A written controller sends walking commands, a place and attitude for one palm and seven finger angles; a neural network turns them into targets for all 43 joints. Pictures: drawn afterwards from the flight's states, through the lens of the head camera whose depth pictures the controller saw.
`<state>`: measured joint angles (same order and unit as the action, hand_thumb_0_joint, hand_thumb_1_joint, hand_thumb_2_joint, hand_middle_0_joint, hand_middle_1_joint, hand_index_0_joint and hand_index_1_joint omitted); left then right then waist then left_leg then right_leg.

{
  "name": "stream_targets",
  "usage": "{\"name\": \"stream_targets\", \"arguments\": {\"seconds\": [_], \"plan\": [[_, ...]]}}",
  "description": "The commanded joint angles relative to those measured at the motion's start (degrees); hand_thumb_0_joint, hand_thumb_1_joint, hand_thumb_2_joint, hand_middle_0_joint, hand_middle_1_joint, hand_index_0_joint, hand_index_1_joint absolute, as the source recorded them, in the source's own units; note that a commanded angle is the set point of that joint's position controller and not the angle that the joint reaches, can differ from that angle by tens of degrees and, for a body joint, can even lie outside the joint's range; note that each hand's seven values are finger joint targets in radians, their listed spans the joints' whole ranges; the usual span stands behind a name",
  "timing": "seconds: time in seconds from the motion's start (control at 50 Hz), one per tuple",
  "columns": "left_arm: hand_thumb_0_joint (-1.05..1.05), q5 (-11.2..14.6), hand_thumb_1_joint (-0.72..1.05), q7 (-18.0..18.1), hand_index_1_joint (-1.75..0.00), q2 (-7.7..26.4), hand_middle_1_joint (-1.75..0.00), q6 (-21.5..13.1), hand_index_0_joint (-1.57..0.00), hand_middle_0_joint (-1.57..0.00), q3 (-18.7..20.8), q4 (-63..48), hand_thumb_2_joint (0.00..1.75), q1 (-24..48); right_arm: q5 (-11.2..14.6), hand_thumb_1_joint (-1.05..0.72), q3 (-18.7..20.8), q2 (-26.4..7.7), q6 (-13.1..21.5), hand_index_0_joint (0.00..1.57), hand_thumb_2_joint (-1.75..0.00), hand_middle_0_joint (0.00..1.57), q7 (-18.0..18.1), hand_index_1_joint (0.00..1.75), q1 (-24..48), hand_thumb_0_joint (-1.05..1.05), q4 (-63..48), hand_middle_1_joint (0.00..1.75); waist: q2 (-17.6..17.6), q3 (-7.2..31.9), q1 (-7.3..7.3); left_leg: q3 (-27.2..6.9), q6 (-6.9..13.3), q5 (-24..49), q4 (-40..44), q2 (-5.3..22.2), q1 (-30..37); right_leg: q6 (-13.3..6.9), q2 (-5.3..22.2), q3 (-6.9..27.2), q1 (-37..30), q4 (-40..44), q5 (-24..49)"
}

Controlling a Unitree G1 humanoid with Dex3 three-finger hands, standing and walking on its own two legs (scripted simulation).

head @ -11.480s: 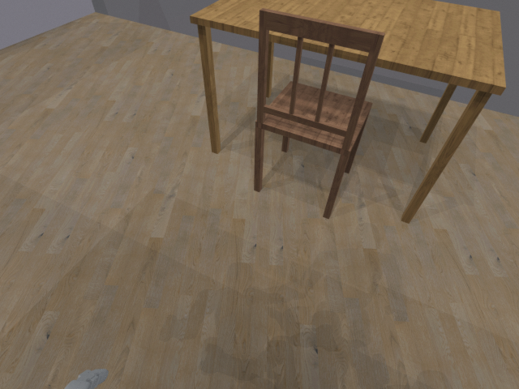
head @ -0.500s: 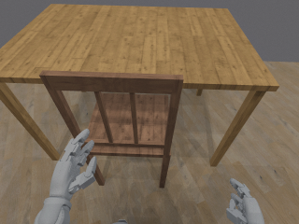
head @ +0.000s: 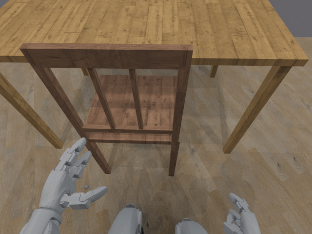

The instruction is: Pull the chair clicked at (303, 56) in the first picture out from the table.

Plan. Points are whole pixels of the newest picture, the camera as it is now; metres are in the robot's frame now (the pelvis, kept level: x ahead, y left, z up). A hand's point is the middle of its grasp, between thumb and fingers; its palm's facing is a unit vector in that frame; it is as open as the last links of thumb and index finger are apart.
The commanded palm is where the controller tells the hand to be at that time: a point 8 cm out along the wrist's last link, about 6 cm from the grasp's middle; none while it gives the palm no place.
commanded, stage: raise the hand toward the chair's back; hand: left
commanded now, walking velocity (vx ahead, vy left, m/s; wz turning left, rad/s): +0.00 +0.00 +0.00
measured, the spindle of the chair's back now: (104, 102) +0.50 +0.19 +0.00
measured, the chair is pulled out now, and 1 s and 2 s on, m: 0.00 0.00 0.00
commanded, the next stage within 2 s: aim the fingers beside a spindle in 1.28 s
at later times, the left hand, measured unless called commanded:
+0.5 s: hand (52, 176) +0.24 +0.24 +0.06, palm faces +0.03 -1.00 -0.05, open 16.5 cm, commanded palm +0.22 +0.29 +0.06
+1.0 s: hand (49, 176) +0.24 +0.25 +0.06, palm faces -0.04 -1.00 -0.04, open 16.9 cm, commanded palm +0.23 +0.31 +0.06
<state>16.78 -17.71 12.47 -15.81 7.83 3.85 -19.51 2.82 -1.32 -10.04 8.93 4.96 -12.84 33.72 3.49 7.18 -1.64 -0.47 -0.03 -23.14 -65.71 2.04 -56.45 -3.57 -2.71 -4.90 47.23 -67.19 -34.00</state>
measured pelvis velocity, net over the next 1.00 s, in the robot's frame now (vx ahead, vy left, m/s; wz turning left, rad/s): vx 0.01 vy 0.05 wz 0.00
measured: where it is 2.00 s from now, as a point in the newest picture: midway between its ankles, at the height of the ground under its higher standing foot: outside the picture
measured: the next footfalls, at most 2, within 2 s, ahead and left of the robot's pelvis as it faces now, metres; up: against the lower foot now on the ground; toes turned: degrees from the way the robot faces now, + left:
none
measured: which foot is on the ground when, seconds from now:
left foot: down 0.00-1.00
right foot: down 0.00-1.00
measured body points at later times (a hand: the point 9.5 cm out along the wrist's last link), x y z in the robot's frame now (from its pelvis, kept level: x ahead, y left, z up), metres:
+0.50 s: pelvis +0.01 +0.04 +0.01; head +0.07 +0.05 +0.46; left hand +0.23 +0.29 +0.07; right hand +0.21 -0.20 -0.05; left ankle +0.08 +0.12 -0.64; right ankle -0.01 -0.08 -0.64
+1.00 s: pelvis +0.01 +0.05 +0.02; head +0.06 +0.07 +0.47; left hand +0.24 +0.30 +0.06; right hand +0.16 -0.20 -0.05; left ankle +0.08 +0.12 -0.64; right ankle -0.01 -0.08 -0.64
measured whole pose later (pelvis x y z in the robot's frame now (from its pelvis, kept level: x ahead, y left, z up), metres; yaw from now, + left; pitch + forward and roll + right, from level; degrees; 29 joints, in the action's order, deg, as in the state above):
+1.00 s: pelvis +0.01 +0.05 +0.02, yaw +0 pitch +13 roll -4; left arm 16.0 -16.2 16.3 -20.5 11.2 4.1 -18.3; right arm 2.1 -1.0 -14.4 10.5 3.5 -15.2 31.7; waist 2.0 6.6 -2.5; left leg 0.4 3.7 -21.5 -60.4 0.5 -51.7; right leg 0.1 -1.4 -4.1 40.8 -58.4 -30.2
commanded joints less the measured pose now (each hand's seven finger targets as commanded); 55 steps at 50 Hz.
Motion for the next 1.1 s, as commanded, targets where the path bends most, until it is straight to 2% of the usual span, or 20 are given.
{"name": "stream_targets", "arguments": {"seconds": [0.0, 0.06, 0.1, 0.18, 0.24, 0.28, 0.3, 0.36, 0.42, 0.46, 0.5, 0.56, 0.6, 0.62, 0.7, 0.8, 0.84, 0.9, 0.98, 1.08], "plan": [[0.0, 0.61, -0.08, 8.64, -0.15, 8.62, -0.15, -9.85, -0.1, -0.1, 11.33, -16.48, 0.48, -3.53, -0.72, -0.9, 5.07, -6.98, 3.83, 0.2, -0.9, 0.2, 0.33, 0.3, 5.59, 0.0, -9.14, 0.3, -5.29, 13.95, 3.48, -1.3, 1.99, 10.78, 8.19, -0.53, 14.23, 3.85, 2.54, 5.61, -7.18, 14.89, 19.67], [0.0, -2.0, -0.15, 7.14, -0.14, 6.22, -0.14, -15.0, -0.1, -0.1, 5.81, -11.34, 0.45, -1.72, -1.38, -0.9, 5.3, -8.22, 4.51, 0.2, -0.9, 0.2, -0.61, 0.3, 4.19, 0.0, -7.12, 0.3, -4.22, 9.51, 0.04, -1.6, 2.03, 8.77, 6.69, -0.4, 12.41, 3.68, 2.3, 4.85, -0.65, 13.47, 16.82], [0.0, -2.51, -0.2, 4.02, -0.13, 4.46, -0.13, -16.06, -0.09, -0.09, 2.28, -6.76, 0.43, -2.15, -0.99, -0.9, 5.49, -9.48, 4.99, 0.2, -0.9, 0.2, -0.79, 0.3, 3.24, 0.0, -6.57, 0.3, -5.38, 7.57, -1.44, -1.72, 2.32, 6.84, 5.92, -0.42, 11.55, 3.7, 2.19, 5.18, 1.9, 13.97, 13.7], [0.0, 0.51, -0.29, -0.86, -0.11, 8.03, -0.11, -14.49, -0.08, -0.08, 3.96, -9.51, 0.39, -1.03, 0.05, -0.9, 5.77, -11.45, 6.21, 0.2, -0.9, 0.2, 0.0, 0.3, 2.48, 0.0, -8.46, 0.3, -1.82, 13.99, -0.08, -1.76, 2.43, 6.04, 7.85, -0.53, 15.37, 3.15, 2.43, 5.42, -1.02, 15.73, 10.64], [0.0, 1.52, -0.36, 0.8, -0.1, 11.13, -0.1, -13.96, -0.07, -0.07, 8.36, -16.53, 0.36, -0.99, -0.11, -0.9, 6.02, -11.04, 6.63, 0.2, -0.9, 0.2, 0.3, 0.3, 2.54, 0.0, -8.88, 0.3, 1.37, 19.46, 1.62, -1.95, 2.46, 11.34, 9.4, -0.27, 21.56, 2.59, 1.83, 3.21, -3.31, 14.43, 15.93], [0.0, 1.64, -0.41, 3.54, -0.09, 10.83, -0.09, -14.71, -0.07, -0.07, 9.32, -20.42, 0.34, -0.93, -0.55, -0.9, 5.91, -10.2, 6.61, 0.2, -0.9, 0.2, -0.01, 0.3, 2.64, 0.0, -8.69, 0.3, 2.74, 20.73, 2.15, -2.75, 2.06, 14.9, 10.27, -0.01, 25.07, 2.23, 1.53, 1.59, -3.1, 13.3, 17.58], [0.0, 1.05, -0.43, 5.02, -0.09, 11.49, -0.09, -14.71, -0.07, -0.07, 10.3, -19.88, 0.33, -1.45, -0.7, -0.9, 5.95, -9.99, 6.26, 0.2, -0.9, 0.2, -0.14, 0.3, 2.84, 0.0, -8.18, 0.3, 3.02, 19.38, 2.21, -2.92, 1.93, 15.21, 10.41, 0.12, 25.02, 2.07, 1.21, 1.3, -2.71, 13.22, 17.46], [0.0, -0.37, -0.5, 6.66, -0.08, 7.46, -0.08, -14.39, -0.06, -0.06, 6.74, -14.6, 0.3, -0.94, -0.97, -0.9, 5.41, -10.09, 5.02, 0.2, -0.9, 0.2, -0.96, 0.3, 3.31, 0.0, -8.22, 0.3, 2.69, 12.04, 0.43, -4.0, 1.37, 10.87, 11.28, 0.41, 22.74, 2.06, 1.17, 0.1, 1.42, 13.29, 13.27], [0.0, -1.71, -0.5, 4.28, -0.08, 6.05, -0.08, -11.66, -0.06, -0.06, 3.45, -8.0, 0.3, -0.06, -0.73, -0.9, 5.03, -11.34, 3.8, 0.2, -0.9, 0.2, -1.3, 0.3, 2.68, 0.0, -9.21, 0.3, 0.2, 8.27, -0.95, -4.3, 1.46, 5.69, 11.95, 0.33, 19.73, 2.19, 1.05, 0.07, 2.81, 14.23, 10.33], [0.0, -1.79, -0.5, 1.97, -0.08, 6.78, -0.08, -9.73, -0.06, -0.06, 2.35, -7.43, 0.3, 1.64, -0.33, -0.9, 4.75, -12.17, 3.31, 0.2, -0.9, 0.2, -1.07, 0.3, 2.42, 0.0, -10.63, 0.3, 0.0, 8.64, -0.95, -4.48, 1.53, 3.91, 12.91, 0.3, 20.19, 2.16, 0.97, 0.33, 2.04, 15.09, 9.48], [0.0, -1.14, -0.5, 0.65, -0.08, 8.87, -0.08, -8.33, -0.06, -0.06, 3.97, -8.86, 0.3, 3.1, -0.23, -0.9, 4.52, -12.43, 3.22, 0.2, -0.9, 0.2, -0.81, 0.3, 2.24, 0.0, -11.51, 0.3, 0.41, 10.89, -0.64, -4.74, 1.71, 4.26, 13.38, 0.2, 21.79, 2.14, 0.9, 0.57, 0.38, 15.84, 9.81], [0.0, 0.04, -0.5, 0.98, -0.08, 11.37, -0.08, -9.42, -0.06, -0.06, 6.93, -15.91, 0.3, 5.85, -0.51, -0.9, 4.21, -12.15, 3.64, 0.2, -0.9, 0.2, -0.52, 0.3, 2.19, 0.0, -12.39, 0.3, 2.5, 15.22, 0.44, -5.77, 1.4, 7.46, 14.21, 0.47, 26.54, 1.91, 0.9, 0.22, -0.95, 15.57, 10.98], [0.0, 0.13, -0.5, 2.73, -0.08, 13.4, -0.08, -10.83, -0.06, -0.06, 9.39, -17.17, 0.3, 6.97, -0.85, -0.9, 3.88, -11.76, 3.78, 0.2, -0.9, 0.2, -0.41, 0.3, 2.46, 0.0, -11.6, 0.3, 3.49, 14.31, 0.66, -6.4, 1.13, 6.81, 14.6, 0.7, 27.18, 1.83, 0.63, 0.06, 0.17, 15.29, 10.19], [0.0, 0.19, -0.5, 3.37, -0.08, 12.67, -0.08, -11.73, -0.06, -0.06, 9.08, -18.05, 0.3, 7.52, -1.03, -0.9, 3.65, -11.53, 3.92, 0.2, -0.9, 0.2, -0.54, 0.3, 2.31, 0.0, -11.43, 0.3, 4.74, 14.36, 0.65, -7.04, 0.82, 6.42, 15.1, 0.76, 27.85, 1.72, 0.76, -0.1, 0.8, 14.9, 9.78], [0.0, -0.88, -0.5, 3.82, -0.08, 11.15, -0.08, -11.69, -0.06, -0.06, 8.21, -10.39, 0.3, 7.31, -1.1, -0.9, 3.44, -12.07, 3.57, 0.2, -0.9, 0.2, -0.97, 0.3, 2.3, 0.0, -10.31, 0.3, 3.29, 8.99, -0.56, -8.47, 0.57, -1.13, 16.41, 0.99, 24.58, 1.91, 0.68, -0.57, 3.62, 14.58, 6.55], [0.0, -0.07, -0.5, -0.41, -0.08, 10.27, -0.08, -6.98, -0.06, -0.06, 6.55, -6.0, 0.3, 5.54, 0.02, -0.9, 3.71, -13.3, 3.49, 0.2, -0.9, 0.2, -0.83, 0.3, 1.98, 0.0, -11.65, 0.3, 0.77, 10.7, -0.2, -7.46, 0.97, -1.96, 17.57, 0.42, 23.96, 2.07, 0.72, -0.15, -0.15, 16.77, 6.64], [0.0, 0.6, -0.5, -0.73, -0.08, 11.06, -0.08, -6.48, -0.06, -0.06, 6.78, -9.54, 0.3, 6.36, 0.15, -0.9, 3.69, -13.4, 3.85, 0.2, -0.9, 0.2, -0.74, 0.3, 1.92, 0.0, -12.28, 0.3, 2.08, 12.28, 0.15, -7.41, 1.05, -1.46, 18.01, 0.34, 25.37, 2.11, 0.84, 0.02, -1.03, 17.4, 6.77], [0.0, 1.05, -0.5, 1.3, -0.08, 13.6, -0.08, -8.2, -0.06, -0.06, 9.88, -13.02, 0.3, 6.38, -0.24, -0.9, 3.81, -12.83, 4.73, 0.2, -0.9, 0.2, -0.59, 0.3, 1.84, 0.0, -11.55, 0.3, 1.18, 12.62, 0.59, -7.13, 1.07, 0.9, 17.62, 0.34, 25.76, 1.98, 0.61, -0.01, -1.72, 17.43, 7.6], [0.0, 0.26, -0.5, 4.21, -0.08, 12.34, -0.08, -12.13, -0.06, -0.06, 9.69, -12.85, 0.3, 7.03, -1.02, -0.9, 3.82, -12.35, 5.23, 0.2, -0.9, 0.2, -1.25, 0.3, 1.41, 0.0, -9.97, 0.3, 3.63, 10.27, 0.06, -7.76, 0.5, 1.15, 17.02, 0.72, 25.74, 1.89, 0.8, -0.5, 1.68, 15.6, 7.31], [0.0, -0.3, -0.5, 2.68, -0.08, 10.94, -0.08, -11.17, -0.06, -0.06, 7.71, -7.56, 0.3, 6.04, -0.65, -0.9, 4.07, -13.15, 4.79, 0.2, -0.9, 0.2, -1.66, 0.3, 1.53, 0.0, -10.2, 0.3, 3.09, 9.24, -0.47, -6.94, 0.83, -2.51, 16.7, 0.41, 23.05, 2.01, 1.02, 0.0, 1.92, 16.01, 5.92]]}}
